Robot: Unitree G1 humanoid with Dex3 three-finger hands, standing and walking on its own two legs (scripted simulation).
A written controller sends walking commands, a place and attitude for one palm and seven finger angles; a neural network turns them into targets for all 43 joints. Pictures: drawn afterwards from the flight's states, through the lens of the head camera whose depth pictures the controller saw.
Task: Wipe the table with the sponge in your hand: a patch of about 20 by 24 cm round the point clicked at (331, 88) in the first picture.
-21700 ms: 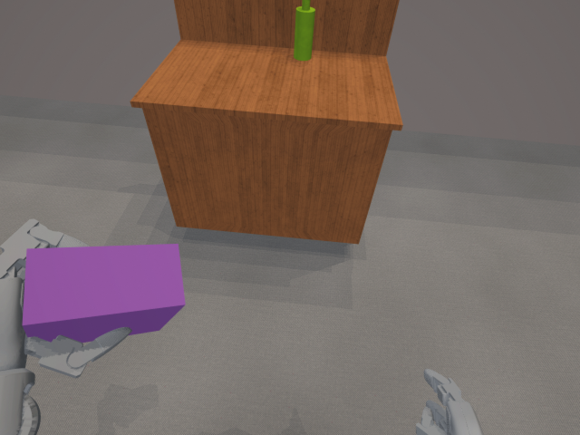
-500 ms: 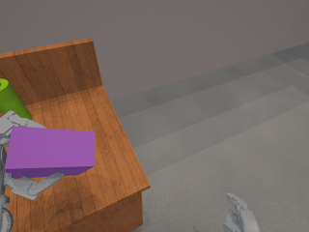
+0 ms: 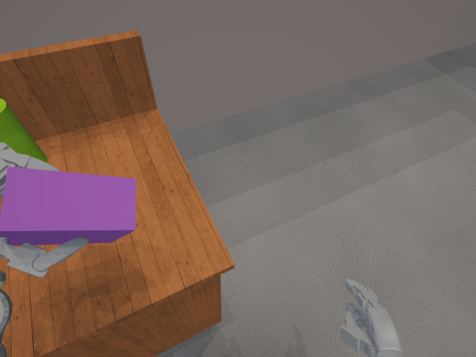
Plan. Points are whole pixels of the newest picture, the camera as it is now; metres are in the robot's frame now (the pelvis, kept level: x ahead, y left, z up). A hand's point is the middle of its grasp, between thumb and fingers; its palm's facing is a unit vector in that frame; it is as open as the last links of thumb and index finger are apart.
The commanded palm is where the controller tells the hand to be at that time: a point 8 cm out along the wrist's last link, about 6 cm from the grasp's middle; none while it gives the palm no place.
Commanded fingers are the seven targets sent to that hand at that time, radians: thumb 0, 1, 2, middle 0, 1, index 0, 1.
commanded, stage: come to a stop and stand still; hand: left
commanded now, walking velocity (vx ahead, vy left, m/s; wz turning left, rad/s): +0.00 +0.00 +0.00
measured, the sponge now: (88, 213) +0.26 +0.23 +0.13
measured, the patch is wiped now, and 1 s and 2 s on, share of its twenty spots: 0.00 0.00 0.00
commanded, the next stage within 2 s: look again from close up in 0.60 s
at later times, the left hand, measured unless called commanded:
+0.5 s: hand (55, 220) +0.24 +0.25 +0.16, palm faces +0.37 -0.85 -0.36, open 10.7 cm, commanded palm +0.18 +0.29 +0.18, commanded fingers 0.00 0.10 1.30 -1.20 -1.60 -1.20 -1.60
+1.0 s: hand (54, 229) +0.23 +0.25 +0.14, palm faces +0.41 -0.83 -0.38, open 10.7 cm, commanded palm +0.17 +0.28 +0.18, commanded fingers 0.00 0.10 1.30 -1.20 -1.60 -1.20 -1.60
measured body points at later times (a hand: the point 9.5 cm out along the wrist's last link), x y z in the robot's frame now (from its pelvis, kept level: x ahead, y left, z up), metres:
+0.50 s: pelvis +0.02 +0.00 +0.00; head +0.04 +0.03 +0.45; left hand +0.21 +0.29 +0.18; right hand +0.22 -0.20 -0.06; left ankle +0.04 +0.11 -0.74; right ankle +0.04 -0.15 -0.74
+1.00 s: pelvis +0.02 -0.01 +0.00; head +0.04 +0.01 +0.45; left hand +0.21 +0.29 +0.17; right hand +0.20 -0.22 -0.07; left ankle +0.04 +0.11 -0.74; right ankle +0.04 -0.15 -0.74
